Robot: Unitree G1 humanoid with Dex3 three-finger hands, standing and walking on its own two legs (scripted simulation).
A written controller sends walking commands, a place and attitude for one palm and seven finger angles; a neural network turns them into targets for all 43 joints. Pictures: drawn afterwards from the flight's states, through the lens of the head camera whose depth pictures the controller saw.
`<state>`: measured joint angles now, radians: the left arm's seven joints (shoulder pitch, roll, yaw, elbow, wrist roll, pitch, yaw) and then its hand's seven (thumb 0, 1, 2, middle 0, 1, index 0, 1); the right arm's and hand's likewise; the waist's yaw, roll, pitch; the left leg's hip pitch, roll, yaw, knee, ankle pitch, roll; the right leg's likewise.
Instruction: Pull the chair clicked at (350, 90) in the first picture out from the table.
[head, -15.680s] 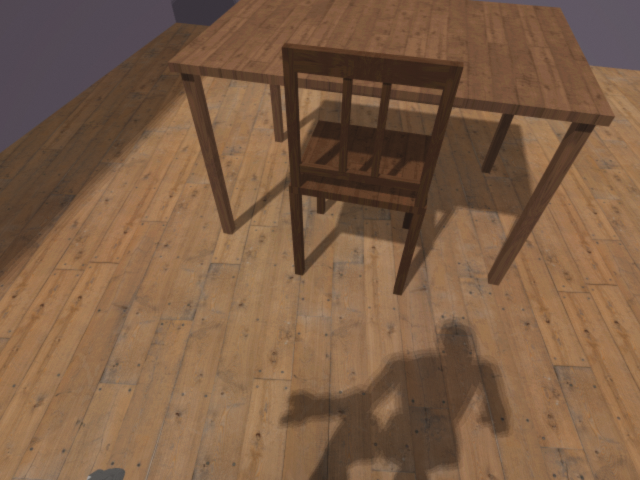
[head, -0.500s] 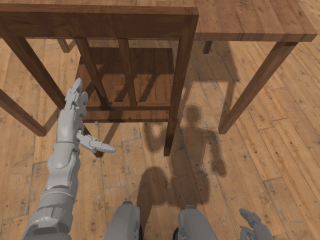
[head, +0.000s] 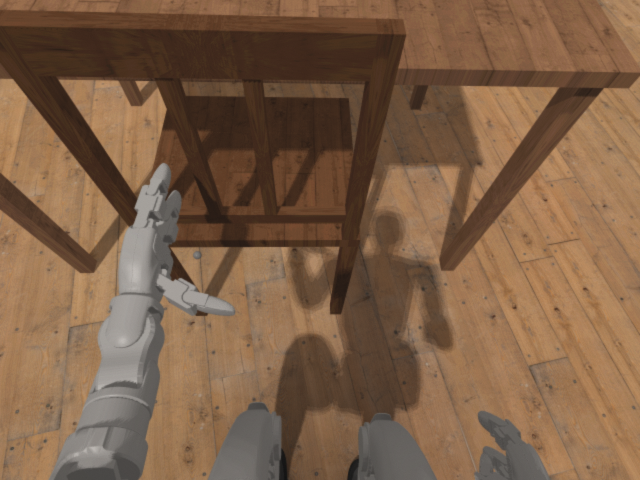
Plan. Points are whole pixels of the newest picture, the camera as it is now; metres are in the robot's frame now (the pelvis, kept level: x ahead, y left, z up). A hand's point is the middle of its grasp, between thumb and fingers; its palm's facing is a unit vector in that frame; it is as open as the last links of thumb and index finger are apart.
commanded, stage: push the fingers through the gap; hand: left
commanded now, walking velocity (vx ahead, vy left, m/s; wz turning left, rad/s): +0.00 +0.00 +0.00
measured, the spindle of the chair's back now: (196, 156) +0.53 +0.19 +0.03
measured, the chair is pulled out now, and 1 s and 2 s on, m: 0.00 0.00 0.00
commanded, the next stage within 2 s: hook a spindle and tug to test in 1.70 s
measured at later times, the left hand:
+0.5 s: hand (204, 223) +0.42 +0.16 +0.02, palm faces +0.03 -1.00 -0.04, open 17.0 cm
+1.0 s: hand (209, 194) +0.47 +0.16 +0.02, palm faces +0.04 -1.00 -0.04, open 17.0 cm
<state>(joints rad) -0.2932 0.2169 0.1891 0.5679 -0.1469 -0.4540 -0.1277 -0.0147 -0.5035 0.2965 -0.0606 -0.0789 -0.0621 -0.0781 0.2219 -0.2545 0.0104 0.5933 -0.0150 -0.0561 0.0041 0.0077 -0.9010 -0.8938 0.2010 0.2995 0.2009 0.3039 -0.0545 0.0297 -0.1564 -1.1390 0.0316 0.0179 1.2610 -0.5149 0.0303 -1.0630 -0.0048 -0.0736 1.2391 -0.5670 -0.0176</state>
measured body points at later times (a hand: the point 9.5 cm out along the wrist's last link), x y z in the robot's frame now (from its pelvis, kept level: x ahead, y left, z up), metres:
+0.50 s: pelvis +0.00 +0.00 -0.01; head +0.12 +0.01 +0.42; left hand +0.42 +0.21 +0.03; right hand +0.11 -0.26 -0.12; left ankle +0.04 +0.10 -0.62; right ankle +0.01 -0.11 -0.62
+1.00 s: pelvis +0.00 +0.00 -0.01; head +0.14 +0.00 +0.42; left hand +0.46 +0.21 +0.03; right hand +0.06 -0.27 -0.13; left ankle +0.04 +0.10 -0.62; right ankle +0.01 -0.11 -0.62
